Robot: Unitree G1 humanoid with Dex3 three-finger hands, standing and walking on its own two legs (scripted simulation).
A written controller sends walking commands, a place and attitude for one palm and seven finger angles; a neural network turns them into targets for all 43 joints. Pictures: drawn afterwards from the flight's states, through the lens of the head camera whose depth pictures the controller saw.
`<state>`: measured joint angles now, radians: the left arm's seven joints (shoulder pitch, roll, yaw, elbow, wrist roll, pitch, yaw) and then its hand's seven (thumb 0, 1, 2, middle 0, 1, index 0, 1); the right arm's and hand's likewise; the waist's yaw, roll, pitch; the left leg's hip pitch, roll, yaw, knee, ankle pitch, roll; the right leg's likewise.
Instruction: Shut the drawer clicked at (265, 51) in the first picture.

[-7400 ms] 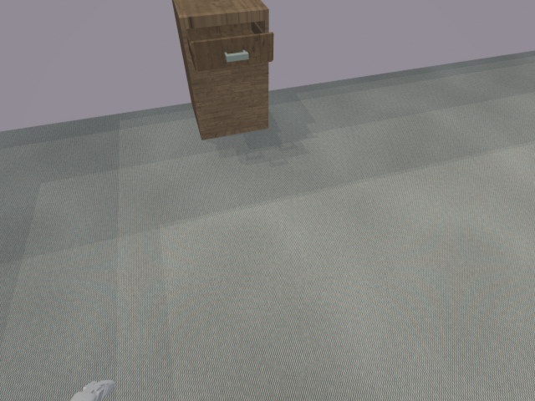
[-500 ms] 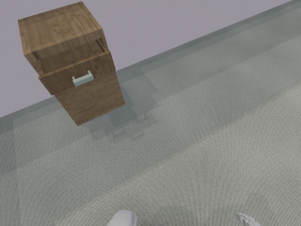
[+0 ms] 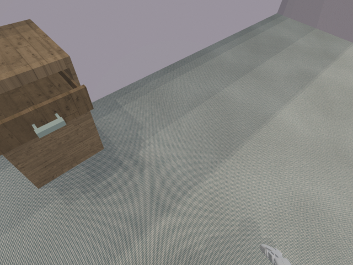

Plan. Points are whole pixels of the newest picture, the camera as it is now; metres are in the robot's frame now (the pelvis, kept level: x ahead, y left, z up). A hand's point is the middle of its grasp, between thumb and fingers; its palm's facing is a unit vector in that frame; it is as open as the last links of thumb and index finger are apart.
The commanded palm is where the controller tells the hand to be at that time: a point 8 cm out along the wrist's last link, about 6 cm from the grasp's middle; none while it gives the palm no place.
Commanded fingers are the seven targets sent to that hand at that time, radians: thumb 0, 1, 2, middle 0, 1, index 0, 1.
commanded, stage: walk to a spot facing it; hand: left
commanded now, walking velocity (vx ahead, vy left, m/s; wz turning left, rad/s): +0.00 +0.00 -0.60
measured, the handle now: (48, 124) +0.56 +0.57 -0.18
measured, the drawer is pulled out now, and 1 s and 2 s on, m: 0.16 0.16 0.16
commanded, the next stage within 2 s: turn to face it in 1.60 s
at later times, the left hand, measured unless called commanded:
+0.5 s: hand (141, 208) +0.29 +0.14 -0.17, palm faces -0.40 -0.90 -0.16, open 7.4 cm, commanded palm none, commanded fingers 0.00 0.90 0.90 -0.20 -0.30 -0.20 -0.30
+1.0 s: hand (144, 187) +0.35 +0.14 -0.15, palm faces -0.50 -0.82 -0.27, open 7.4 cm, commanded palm none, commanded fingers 0.00 0.90 0.90 -0.20 -0.30 -0.20 -0.30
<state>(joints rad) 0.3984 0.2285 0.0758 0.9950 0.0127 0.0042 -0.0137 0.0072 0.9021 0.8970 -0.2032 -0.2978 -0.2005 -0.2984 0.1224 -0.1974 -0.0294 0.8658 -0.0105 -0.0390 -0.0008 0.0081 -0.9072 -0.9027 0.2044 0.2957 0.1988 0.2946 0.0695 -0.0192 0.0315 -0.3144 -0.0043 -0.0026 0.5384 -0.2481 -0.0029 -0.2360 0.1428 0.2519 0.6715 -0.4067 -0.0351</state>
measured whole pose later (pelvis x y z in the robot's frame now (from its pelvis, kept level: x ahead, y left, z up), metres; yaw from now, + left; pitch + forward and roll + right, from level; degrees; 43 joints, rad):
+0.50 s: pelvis +0.11 +0.02 +0.00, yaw -21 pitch +1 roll -1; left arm 0.07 0.21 0.06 0.92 0.03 0.07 -0.04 0.01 0.91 0.90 -0.20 -0.30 -0.19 -0.30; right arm 0.41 -0.16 -0.03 1.02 -0.02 -0.02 -0.03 0.01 -0.91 -0.90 0.20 0.30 0.20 0.29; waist -0.05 -0.02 0.13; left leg -0.05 0.07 0.35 0.48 -0.44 0.02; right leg -0.49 -0.03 -0.11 0.85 -0.33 0.02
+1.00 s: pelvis +0.20 -0.02 +0.01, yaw -37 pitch +2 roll +1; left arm 0.27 0.22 0.07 0.94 0.02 0.01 -0.01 0.01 0.90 0.90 -0.20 -0.30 -0.20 -0.30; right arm 0.06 -0.22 -0.04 0.86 -0.01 0.02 0.00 0.00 -0.91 -0.90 0.20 0.30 0.20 0.29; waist 0.07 0.01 0.07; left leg -0.43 0.06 0.02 0.76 -0.39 -0.10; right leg -0.24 0.06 0.11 0.51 -0.30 -0.04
